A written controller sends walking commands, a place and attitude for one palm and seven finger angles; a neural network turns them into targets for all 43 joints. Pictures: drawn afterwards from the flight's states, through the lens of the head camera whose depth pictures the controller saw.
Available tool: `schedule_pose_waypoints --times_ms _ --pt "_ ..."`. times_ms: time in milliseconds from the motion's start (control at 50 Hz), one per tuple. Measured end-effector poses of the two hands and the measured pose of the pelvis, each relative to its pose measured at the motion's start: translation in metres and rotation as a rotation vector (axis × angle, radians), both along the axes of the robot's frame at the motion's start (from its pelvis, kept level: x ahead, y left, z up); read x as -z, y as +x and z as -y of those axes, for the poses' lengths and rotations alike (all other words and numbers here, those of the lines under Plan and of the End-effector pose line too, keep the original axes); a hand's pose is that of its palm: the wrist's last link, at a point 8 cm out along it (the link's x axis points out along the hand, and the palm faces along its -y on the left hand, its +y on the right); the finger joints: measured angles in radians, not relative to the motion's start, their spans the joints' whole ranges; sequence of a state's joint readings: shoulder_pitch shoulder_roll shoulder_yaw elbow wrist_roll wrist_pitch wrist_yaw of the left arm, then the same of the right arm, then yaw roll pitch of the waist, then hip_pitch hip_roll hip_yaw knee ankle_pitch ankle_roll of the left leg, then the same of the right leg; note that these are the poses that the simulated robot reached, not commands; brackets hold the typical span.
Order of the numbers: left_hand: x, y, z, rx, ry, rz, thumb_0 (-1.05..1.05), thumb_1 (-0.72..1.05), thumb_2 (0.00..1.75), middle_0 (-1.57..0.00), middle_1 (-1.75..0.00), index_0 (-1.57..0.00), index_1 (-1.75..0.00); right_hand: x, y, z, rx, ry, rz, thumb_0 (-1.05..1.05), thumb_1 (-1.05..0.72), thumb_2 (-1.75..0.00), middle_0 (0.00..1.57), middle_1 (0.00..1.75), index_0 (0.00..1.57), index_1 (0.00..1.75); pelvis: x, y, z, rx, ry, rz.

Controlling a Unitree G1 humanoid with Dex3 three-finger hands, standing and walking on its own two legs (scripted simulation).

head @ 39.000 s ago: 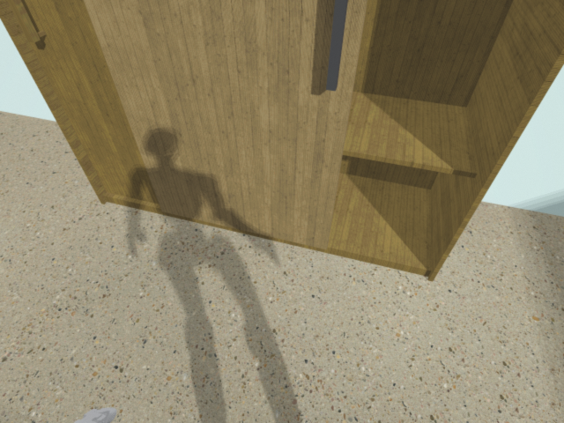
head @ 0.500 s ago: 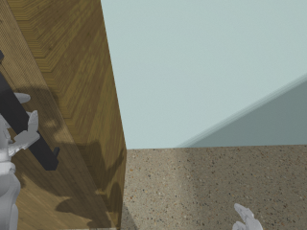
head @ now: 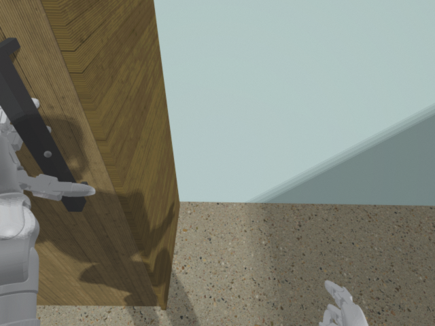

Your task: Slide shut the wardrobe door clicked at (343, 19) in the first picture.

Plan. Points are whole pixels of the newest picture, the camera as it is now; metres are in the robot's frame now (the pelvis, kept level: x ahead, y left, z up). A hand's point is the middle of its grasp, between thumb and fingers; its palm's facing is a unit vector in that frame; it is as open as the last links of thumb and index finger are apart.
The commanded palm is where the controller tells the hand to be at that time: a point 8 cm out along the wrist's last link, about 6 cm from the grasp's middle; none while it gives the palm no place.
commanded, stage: loosen the grip on the handle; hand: left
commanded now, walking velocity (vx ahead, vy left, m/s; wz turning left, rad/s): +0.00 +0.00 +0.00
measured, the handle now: (49, 139) +0.32 +0.32 +0.20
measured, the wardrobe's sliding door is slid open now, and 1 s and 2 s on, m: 0.00 0.00 0.00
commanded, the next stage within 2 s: slip the hand off the handle in 0.06 s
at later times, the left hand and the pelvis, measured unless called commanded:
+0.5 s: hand (9, 162) +0.26 +0.34 +0.20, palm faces +0.60 -0.77 -0.23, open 14.7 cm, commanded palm +0.22 +0.37 +0.21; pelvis +0.04 +0.02 +0.00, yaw +1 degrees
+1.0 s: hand out of the picture +0.23 +0.35 +0.20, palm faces +0.54 -0.80 -0.26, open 14.7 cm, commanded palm +0.17 +0.39 +0.21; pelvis +0.02 +0.03 +0.00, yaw +0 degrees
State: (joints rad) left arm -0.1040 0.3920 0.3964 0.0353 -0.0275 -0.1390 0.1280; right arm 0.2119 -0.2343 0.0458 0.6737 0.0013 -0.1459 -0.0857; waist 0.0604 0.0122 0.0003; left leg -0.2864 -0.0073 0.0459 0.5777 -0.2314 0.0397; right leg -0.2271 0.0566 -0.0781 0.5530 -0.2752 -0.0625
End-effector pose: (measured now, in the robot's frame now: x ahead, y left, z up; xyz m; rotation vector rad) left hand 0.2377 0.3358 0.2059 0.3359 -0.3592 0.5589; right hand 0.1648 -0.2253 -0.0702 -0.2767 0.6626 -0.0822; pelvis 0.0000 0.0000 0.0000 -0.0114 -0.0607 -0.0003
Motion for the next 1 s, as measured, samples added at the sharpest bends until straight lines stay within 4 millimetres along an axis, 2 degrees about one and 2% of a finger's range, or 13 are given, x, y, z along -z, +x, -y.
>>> schedule_pose_waypoints --times_ms 120,260,340,420,560,820,900,1000 --pt "-0.001 0.000 -0.002 0.017 -0.002 0.002 -0.01 -0.54 0.21 -0.38 -1.27 -0.24 -1.16 0.004 0.020 -0.002 -0.004 -0.019 -0.021 0.02 -0.90 -0.90 0.20 0.30 0.20 0.30 -0.001 0.019 -0.007 -0.005 -0.003 -0.032" --pt "-0.004 -0.001 -0.005 0.026 0.000 -0.025 -0.01 -0.56 0.20 -0.39 -1.25 -0.25 -1.15 0.002 0.056 -0.022 -0.031 0.016 0.006 0.02 -0.91 -0.90 0.20 0.30 0.20 0.30 -0.001 0.037 -0.015 -0.007 0.004 -0.063" --pt "-0.006 -0.007 -0.014 -0.007 0.001 -0.036 -0.01 -0.56 0.20 -0.35 -1.21 -0.26 -1.15 -0.001 0.070 -0.033 -0.039 0.040 0.025 0.02 -0.91 -0.90 0.20 0.30 0.20 0.30 -0.001 0.042 -0.017 -0.005 0.005 -0.069" --pt "-0.006 -0.018 -0.027 -0.042 -0.005 -0.046 -0.01 -0.56 0.20 -0.31 -1.18 -0.26 -1.15 -0.003 0.076 -0.040 -0.042 0.048 0.029 0.01 -0.90 -0.90 0.21 0.30 0.20 0.30 -0.001 0.043 -0.018 -0.009 0.003 -0.068" --pt "-0.002 -0.028 -0.047 -0.063 -0.017 -0.060 -0.01 -0.56 0.20 -0.27 -1.16 -0.26 -1.15 0.000 0.067 -0.041 -0.041 0.012 -0.001 0.01 -0.90 -0.90 0.21 0.30 0.20 0.30 -0.001 0.035 -0.019 -0.024 -0.003 -0.059" --pt "-0.007 -0.017 -0.069 -0.029 -0.009 -0.060 -0.01 -0.56 0.20 -0.25 -1.15 -0.26 -1.15 0.008 0.024 -0.027 0.028 -0.019 -0.040 0.01 -0.90 -0.90 0.21 0.30 0.20 0.30 0.000 0.020 -0.024 -0.013 -0.008 -0.059" --pt "-0.005 -0.026 -0.062 -0.008 0.008 -0.068 -0.01 -0.56 0.20 -0.25 -1.15 -0.26 -1.15 0.009 0.016 -0.025 0.037 -0.014 -0.039 0.01 -0.90 -0.90 0.21 0.30 0.20 0.30 0.000 0.020 -0.027 -0.001 -0.009 -0.057" --pt "-0.004 -0.053 -0.051 0.014 0.034 -0.049 -0.01 -0.55 0.20 -0.25 -1.15 -0.26 -1.15 0.006 0.016 -0.027 0.034 -0.010 -0.028 0.02 -0.90 -0.90 0.21 0.30 0.20 0.30 -0.001 0.021 -0.029 0.003 -0.009 -0.048"
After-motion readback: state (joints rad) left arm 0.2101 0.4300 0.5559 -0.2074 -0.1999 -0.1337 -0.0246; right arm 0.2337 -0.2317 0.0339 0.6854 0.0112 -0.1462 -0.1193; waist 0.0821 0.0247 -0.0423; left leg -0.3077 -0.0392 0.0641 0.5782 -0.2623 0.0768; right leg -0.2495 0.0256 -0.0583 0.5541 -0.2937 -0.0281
